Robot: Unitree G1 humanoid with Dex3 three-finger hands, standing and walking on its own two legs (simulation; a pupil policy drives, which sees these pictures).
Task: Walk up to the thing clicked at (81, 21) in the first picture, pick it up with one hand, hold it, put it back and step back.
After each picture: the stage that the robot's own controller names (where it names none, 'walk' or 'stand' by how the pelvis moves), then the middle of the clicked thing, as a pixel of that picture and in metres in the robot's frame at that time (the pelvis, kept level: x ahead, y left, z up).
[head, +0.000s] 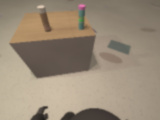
stand; (81, 18) +1.00 +0.16 +0.09
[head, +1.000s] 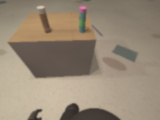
rise first; (82, 21) +0.92 +0.18 +0.11
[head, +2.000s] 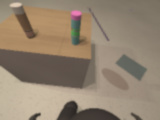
walk; (75, 30) +0.61 +0.19 +0.12
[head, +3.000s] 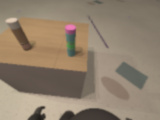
stand; (71, 42) +0.53 +0.19 +0.10
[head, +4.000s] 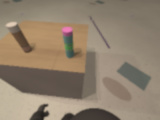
stand; (68, 44) +0.53 +0.20 +0.09
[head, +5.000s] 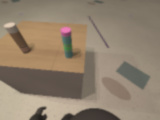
stand; (67, 44) +0.53 +0.21 +0.09
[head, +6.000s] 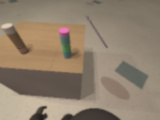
stand; (66, 45) +0.52 +0.22 +0.09
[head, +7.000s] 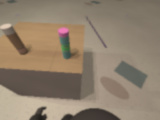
stand; (65, 45) +0.52 +0.22 +0.09
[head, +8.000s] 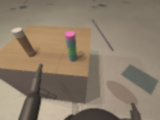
rise first; (71, 48) +0.50 +0.20 +0.10
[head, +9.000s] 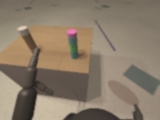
go down; (73, 45) +0.53 +0.20 +0.10
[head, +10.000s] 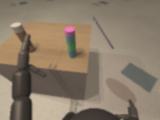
go down; (71, 44) +0.53 +0.20 +0.10
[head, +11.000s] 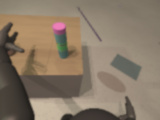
go down; (61, 43) +0.49 +0.19 +0.12
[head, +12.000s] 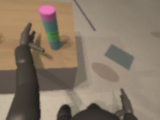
close in; (52, 32) +0.51 +0.20 +0.14
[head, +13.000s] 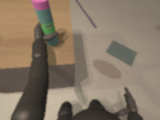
close; (48, 25) +0.55 +0.21 +0.16
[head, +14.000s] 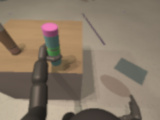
lift; (53, 48) +0.39 +0.22 +0.19
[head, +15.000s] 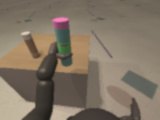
lift; (64, 45) +0.33 +0.17 +0.29
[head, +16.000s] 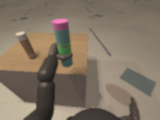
hold; (64, 46) +0.34 +0.16 +0.27
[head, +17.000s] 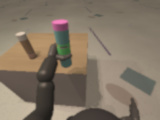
hold; (63, 46) +0.34 +0.17 +0.27
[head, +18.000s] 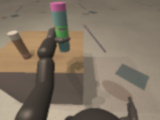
crouch; (61, 30) +0.43 +0.17 +0.31
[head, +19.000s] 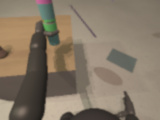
lower; (49, 23) +0.53 +0.19 +0.24
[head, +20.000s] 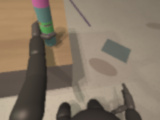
lower; (46, 24) +0.55 +0.20 +0.16
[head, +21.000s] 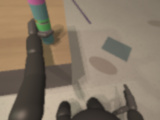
lower; (43, 22) +0.56 +0.21 +0.16
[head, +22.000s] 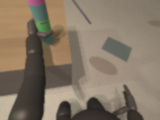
lower; (42, 22) +0.55 +0.21 +0.16
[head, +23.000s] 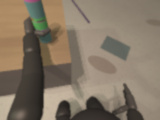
lower; (39, 20) +0.56 +0.22 +0.16
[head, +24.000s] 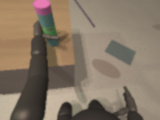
open; (49, 27) +0.53 +0.20 +0.15
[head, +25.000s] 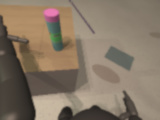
sink last; (55, 33) +0.52 +0.19 +0.14
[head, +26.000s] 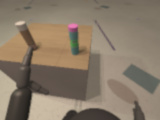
sink last; (74, 41) +0.56 +0.20 +0.13
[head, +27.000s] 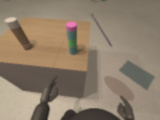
stand; (72, 40) +0.54 +0.19 +0.12
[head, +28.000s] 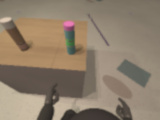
stand; (70, 40) +0.54 +0.19 +0.13
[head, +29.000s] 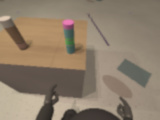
stand; (69, 39) +0.54 +0.19 +0.14
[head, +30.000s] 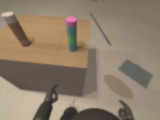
stand; (72, 36) +0.55 +0.18 +0.14
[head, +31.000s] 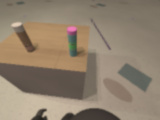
walk; (72, 43) +0.56 +0.18 +0.09
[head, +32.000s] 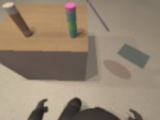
walk; (72, 23) +0.66 +0.20 +0.11
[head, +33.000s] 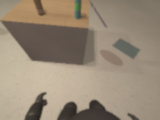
walk; (77, 5) +1.00 +0.21 +0.11
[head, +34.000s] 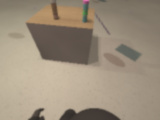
stand; (85, 11) +1.19 +0.18 +0.11
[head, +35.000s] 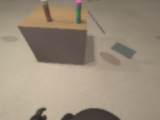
stand; (78, 13) +1.17 +0.23 +0.09
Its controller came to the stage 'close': yes
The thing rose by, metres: 0.21
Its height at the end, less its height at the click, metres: +0.00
